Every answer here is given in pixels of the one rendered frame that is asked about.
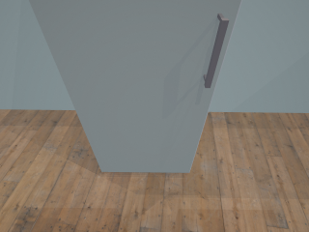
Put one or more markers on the handle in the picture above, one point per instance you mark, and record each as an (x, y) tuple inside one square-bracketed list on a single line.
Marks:
[(219, 39)]

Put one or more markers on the fridge door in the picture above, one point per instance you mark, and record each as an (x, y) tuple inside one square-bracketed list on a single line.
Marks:
[(134, 71)]

